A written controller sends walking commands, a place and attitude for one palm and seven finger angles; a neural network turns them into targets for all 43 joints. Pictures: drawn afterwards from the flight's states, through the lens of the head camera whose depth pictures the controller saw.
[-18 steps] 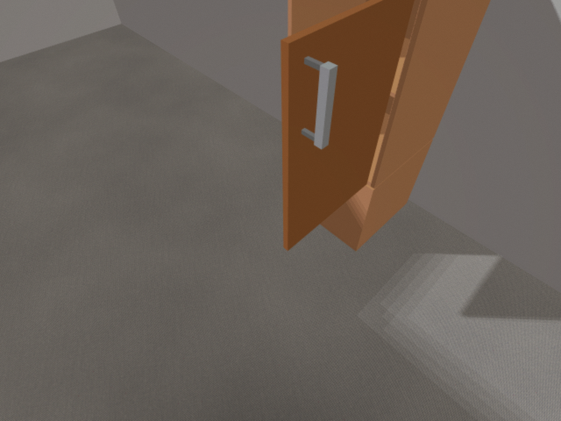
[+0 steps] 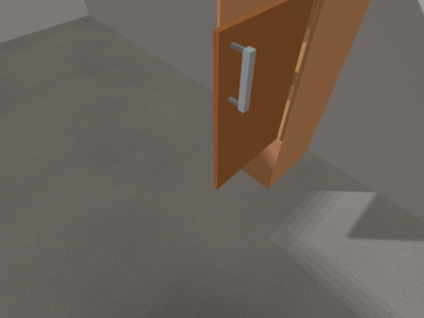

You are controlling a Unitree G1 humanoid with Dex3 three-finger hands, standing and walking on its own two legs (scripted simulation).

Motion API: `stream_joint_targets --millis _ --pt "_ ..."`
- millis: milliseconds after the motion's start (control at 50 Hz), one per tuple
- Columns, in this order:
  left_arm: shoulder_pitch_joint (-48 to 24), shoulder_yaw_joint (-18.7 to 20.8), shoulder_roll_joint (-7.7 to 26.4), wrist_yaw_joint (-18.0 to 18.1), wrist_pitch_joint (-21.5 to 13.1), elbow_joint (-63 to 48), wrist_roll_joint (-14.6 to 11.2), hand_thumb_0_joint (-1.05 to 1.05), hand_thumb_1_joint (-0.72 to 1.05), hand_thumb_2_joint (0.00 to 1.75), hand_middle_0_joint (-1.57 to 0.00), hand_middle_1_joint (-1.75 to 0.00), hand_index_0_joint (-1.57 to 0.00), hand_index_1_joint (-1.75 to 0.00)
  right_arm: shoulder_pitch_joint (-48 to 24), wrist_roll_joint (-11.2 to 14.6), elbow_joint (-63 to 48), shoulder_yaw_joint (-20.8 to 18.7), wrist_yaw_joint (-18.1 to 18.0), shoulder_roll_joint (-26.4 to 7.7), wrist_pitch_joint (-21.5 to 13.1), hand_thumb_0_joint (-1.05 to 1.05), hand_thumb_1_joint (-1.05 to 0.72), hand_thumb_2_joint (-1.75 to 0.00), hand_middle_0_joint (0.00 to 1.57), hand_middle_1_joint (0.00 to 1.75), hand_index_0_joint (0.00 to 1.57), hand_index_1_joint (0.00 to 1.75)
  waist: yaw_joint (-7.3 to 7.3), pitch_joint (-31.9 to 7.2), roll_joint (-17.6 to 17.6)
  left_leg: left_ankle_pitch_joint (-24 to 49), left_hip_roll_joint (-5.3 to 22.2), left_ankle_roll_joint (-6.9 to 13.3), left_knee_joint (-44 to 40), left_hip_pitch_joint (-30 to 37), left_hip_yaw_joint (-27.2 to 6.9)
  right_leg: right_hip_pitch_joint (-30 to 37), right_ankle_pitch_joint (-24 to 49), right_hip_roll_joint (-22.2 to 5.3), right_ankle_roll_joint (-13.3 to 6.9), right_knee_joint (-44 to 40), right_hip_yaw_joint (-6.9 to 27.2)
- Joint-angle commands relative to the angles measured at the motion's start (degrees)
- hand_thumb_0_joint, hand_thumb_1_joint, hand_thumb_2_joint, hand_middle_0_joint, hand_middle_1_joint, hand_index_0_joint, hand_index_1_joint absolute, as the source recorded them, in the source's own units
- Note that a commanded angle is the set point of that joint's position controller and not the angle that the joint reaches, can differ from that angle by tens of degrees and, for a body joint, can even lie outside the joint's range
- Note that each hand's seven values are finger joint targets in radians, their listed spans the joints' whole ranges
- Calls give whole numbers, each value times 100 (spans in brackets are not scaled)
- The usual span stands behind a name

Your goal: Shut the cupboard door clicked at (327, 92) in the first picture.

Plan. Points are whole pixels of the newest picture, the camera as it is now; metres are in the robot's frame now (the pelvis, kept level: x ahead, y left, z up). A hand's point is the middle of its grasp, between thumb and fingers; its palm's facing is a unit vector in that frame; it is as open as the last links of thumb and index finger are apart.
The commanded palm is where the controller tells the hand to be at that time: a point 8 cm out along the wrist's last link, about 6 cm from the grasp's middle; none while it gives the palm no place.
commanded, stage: look at it before walking up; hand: left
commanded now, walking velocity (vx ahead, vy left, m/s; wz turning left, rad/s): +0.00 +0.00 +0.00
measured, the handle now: (239, 79) +0.62 -0.03 +0.12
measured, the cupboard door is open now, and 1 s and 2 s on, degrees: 91 91 91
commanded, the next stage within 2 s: walk around to get in front in 0.48 s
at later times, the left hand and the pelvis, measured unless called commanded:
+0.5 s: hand out of the picture +0.08 +0.24 -0.16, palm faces -0.02 -0.95 -0.32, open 7.4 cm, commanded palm none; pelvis +0.01 +0.00 +0.00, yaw +0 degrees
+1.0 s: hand out of the picture +0.07 +0.19 -0.19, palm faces -0.15 -0.96 -0.25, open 7.4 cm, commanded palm none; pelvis -0.02 +0.00 -0.02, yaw -11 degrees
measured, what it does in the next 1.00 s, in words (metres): stands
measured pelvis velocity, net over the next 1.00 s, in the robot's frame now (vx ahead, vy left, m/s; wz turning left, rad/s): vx -0.02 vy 0.00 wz -0.19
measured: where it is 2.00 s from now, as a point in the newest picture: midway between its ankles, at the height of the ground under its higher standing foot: outside the picture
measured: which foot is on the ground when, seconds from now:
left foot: down 0.00-1.00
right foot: down 0.00-1.00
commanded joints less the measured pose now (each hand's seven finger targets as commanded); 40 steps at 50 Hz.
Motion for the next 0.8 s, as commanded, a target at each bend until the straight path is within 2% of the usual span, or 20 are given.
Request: stream_joint_targets --millis 0,100,200,300,320,380,480,520,560,600,640,660,740,780 --pt "-49 228 1165 84 -107 -301 1 0 90 90 -20 -30 -20 -30 -140 2 -275 -199 -88 -1042 -133 0 -90 -90 20 30 20 30 20 -561 -113 1238 590 204 -41 341 -482 -93 1444 -780 -135 -205 531" --pt "-34 233 1170 90 -115 -302 4 0 90 90 -20 -30 -20 -30 -113 6 -276 -204 -90 -1042 -138 0 -90 -90 20 30 20 30 12 -630 -74 1304 591 201 -38 362 -472 -18 1556 -785 -133 -189 531" --pt "-34 225 1155 88 -108 -297 4 0 90 90 -20 -30 -20 -30 -137 4 -269 -208 -87 -1035 -133 0 -90 -90 20 30 20 30 14 -500 -75 1209 586 202 -68 317 -483 -85 1407 -779 -132 -238 531" --pt "-38 226 1179 90 -117 -301 7 0 90 90 -20 -30 -20 -30 -134 9 -272 -206 -90 -1048 -146 0 -90 -90 20 30 20 30 8 -598 -79 1363 599 207 -56 386 -472 -18 1606 -787 -131 -206 536" --pt "-12 243 1186 95 -124 -315 14 0 90 90 -20 -30 -20 -30 -106 14 -283 -212 -96 -1051 -146 0 -90 -90 20 30 20 30 19 -637 -189 1359 604 219 -44 395 -477 11 1605 -773 -129 -212 508" --pt "-38 220 1169 87 -105 -300 7 0 90 90 -20 -30 -20 -30 -151 6 -275 -209 -89 -1059 -140 0 -90 -90 20 30 20 30 19 -477 -79 1237 594 204 -94 336 -470 -87 1422 -784 -125 -244 532" --pt "-37 225 1184 89 -116 -299 10 0 90 90 -20 -30 -20 -30 -138 7 -280 -212 -89 -1056 -151 0 -90 -90 20 30 20 30 16 -610 -92 1395 598 214 -65 403 -481 9 1599 -794 -129 -219 519" --pt "-17 234 1202 95 -123 -312 17 0 90 90 -20 -30 -20 -30 -119 17 -286 -215 -94 -1064 -151 0 -90 -90 20 30 20 30 21 -607 -179 1407 603 222 -60 412 -478 10 1630 -780 -128 -234 512" --pt "-53 221 1177 93 -109 -306 11 0 90 90 -20 -30 -20 -30 -133 6 -278 -216 -90 -1067 -148 0 -90 -90 20 30 20 30 17 -522 -116 1365 596 216 -86 375 -484 -22 1537 -786 -123 -240 519" --pt "-56 227 1118 90 -71 -336 16 0 90 90 -20 -30 -20 -30 -77 -11 -286 -220 -108 -1003 -132 0 -90 -90 20 30 20 30 -4 -525 -58 1416 647 188 11 457 -370 -150 1691 -770 -133 -154 593" --pt "151 164 655 116 54 -313 10 0 90 90 -20 -30 -20 -30 224 -18 -239 -138 -132 -468 -38 0 -90 -90 20 30 20 30 -37 -551 -52 1375 681 109 222 444 -172 -298 1861 -766 -67 61 646" --pt "209 172 614 118 107 -340 12 0 90 90 -20 -30 -20 -30 315 -21 -254 -142 -151 -415 9 0 -90 -90 20 30 20 30 -34 -494 -80 1275 692 89 326 383 -90 -385 1888 -741 -58 177 693" --pt "333 314 714 93 233 -631 50 0 90 90 -20 -30 -20 -30 407 -30 -555 -300 -202 -517 98 0 -90 -90 20 30 20 30 -32 -538 -213 996 763 116 772 218 141 -665 2077 -659 -125 702 930" --pt "340 351 667 68 289 -808 60 0 90 90 -20 -30 -20 -30 401 -38 -714 -361 -221 -558 122 0 -90 -90 20 30 20 30 -39 -462 -48 880 882 179 819 159 134 -964 1899 -532 -121 1026 953"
